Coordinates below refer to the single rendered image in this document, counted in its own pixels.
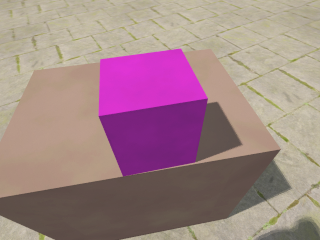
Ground pedestal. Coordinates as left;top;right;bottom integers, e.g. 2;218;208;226
0;49;281;240

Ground carton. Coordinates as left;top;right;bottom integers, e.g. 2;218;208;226
98;48;208;177

